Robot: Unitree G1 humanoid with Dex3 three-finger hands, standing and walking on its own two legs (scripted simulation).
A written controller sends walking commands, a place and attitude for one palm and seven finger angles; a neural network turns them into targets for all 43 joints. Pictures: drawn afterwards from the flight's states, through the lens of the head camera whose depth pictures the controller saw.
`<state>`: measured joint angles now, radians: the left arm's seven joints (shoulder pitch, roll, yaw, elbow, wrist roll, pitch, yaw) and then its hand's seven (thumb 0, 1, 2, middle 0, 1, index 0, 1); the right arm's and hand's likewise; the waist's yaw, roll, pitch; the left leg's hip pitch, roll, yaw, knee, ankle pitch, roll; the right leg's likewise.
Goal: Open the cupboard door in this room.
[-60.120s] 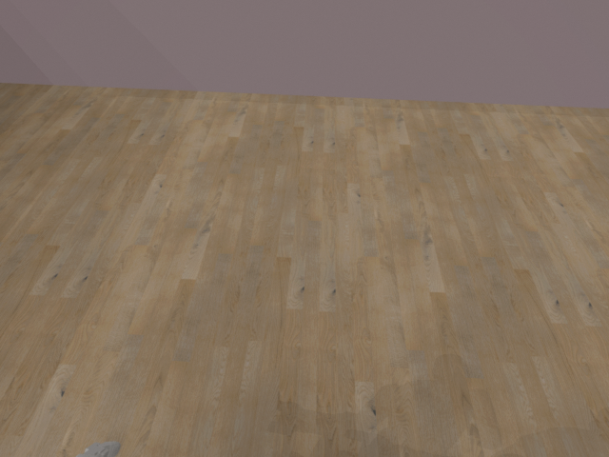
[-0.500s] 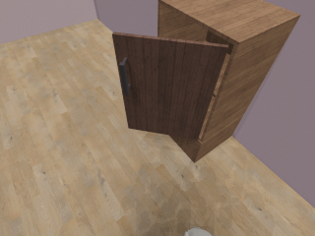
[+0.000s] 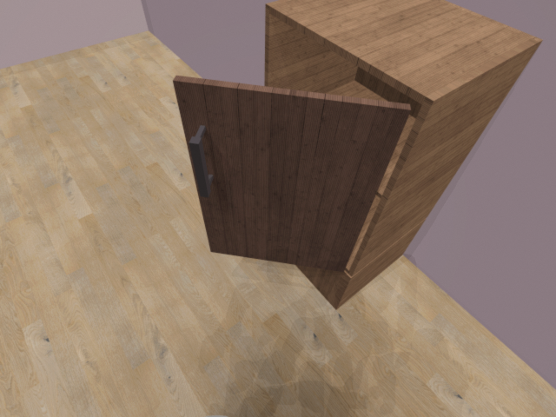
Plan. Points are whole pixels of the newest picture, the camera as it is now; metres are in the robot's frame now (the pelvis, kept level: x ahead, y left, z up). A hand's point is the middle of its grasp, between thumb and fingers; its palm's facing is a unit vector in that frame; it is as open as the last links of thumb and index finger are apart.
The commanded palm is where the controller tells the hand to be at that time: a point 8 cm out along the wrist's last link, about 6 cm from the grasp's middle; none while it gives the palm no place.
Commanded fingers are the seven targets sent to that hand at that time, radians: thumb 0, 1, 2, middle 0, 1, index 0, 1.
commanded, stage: come to a stop and stand still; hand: left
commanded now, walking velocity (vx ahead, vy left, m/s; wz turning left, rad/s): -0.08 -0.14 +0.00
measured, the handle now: (203, 162) +0.59 +0.19 -0.03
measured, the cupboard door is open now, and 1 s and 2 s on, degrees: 43 43 43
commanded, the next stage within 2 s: look again from close up in 0.94 s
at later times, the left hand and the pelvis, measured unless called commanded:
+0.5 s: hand out of the picture +0.03 +0.14 -0.16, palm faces +0.01 -0.97 -0.23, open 7.4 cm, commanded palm none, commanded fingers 0.00 0.90 0.90 -0.20 -0.30 -0.20 -0.30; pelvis -0.01 -0.04 +0.00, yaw -1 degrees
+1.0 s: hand out of the picture +0.01 +0.13 -0.16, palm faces -0.04 -0.98 -0.22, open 7.4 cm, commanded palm none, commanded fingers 0.00 0.90 0.90 -0.20 -0.30 -0.20 -0.30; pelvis +0.00 -0.05 +0.01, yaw -2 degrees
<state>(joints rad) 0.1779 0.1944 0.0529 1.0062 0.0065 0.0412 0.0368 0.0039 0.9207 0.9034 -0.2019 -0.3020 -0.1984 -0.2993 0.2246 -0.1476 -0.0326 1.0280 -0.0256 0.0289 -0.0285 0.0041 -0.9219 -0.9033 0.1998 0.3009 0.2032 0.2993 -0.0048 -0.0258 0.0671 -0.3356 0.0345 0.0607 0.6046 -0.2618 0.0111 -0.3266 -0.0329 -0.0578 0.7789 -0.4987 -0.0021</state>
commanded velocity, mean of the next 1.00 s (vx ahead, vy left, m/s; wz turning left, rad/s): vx -0.01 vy -0.01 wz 0.00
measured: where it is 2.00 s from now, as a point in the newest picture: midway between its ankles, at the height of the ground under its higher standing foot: outside the picture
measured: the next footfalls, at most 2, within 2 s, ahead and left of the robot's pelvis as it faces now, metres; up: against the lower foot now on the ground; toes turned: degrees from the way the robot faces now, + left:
right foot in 0.24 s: -0.01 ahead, -0.13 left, +0.00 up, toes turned -3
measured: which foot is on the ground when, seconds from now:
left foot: down 0.00-1.00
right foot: up 0.00-0.22, down 0.24-1.00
